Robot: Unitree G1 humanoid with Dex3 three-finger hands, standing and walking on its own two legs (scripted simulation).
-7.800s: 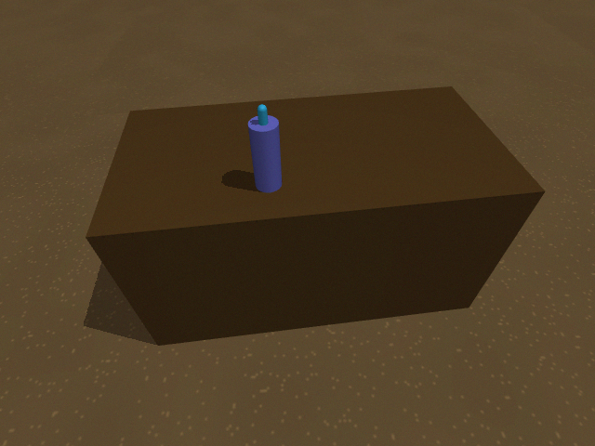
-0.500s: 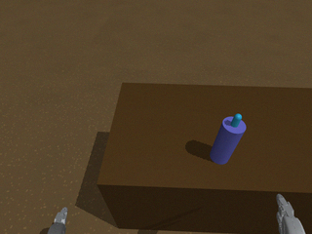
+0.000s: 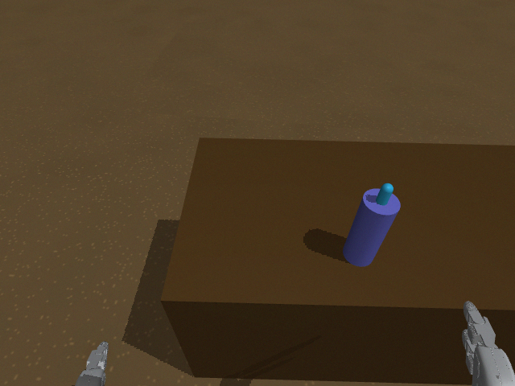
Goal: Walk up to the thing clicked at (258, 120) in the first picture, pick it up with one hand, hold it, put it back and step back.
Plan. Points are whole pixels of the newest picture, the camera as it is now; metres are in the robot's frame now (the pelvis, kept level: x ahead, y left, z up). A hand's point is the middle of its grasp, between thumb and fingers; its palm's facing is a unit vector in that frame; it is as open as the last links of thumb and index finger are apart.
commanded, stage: rise first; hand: right
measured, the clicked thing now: (371, 223) +0.48 -0.23 -0.06
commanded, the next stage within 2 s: go down in 0.16 s
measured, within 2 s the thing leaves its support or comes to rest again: neither
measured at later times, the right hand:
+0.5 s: hand (454, 361) +0.19 -0.26 +0.00, palm faces +0.31 +0.90 -0.29, open 17.1 cm
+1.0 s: hand (480, 279) +0.30 -0.34 +0.02, palm faces +0.24 +0.97 +0.00, open 17.4 cm
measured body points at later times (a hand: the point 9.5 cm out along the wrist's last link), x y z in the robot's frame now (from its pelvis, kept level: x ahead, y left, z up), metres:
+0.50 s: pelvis +0.00 +0.00 +0.00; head +0.00 +0.01 +0.45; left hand +0.15 +0.27 -0.08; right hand +0.17 -0.30 +0.02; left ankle +0.03 +0.13 -0.74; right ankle -0.03 -0.13 -0.74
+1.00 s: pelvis -0.02 -0.01 -0.03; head +0.02 -0.03 +0.42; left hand +0.13 +0.25 -0.10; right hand +0.28 -0.39 +0.03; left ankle +0.03 +0.13 -0.74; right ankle -0.03 -0.13 -0.74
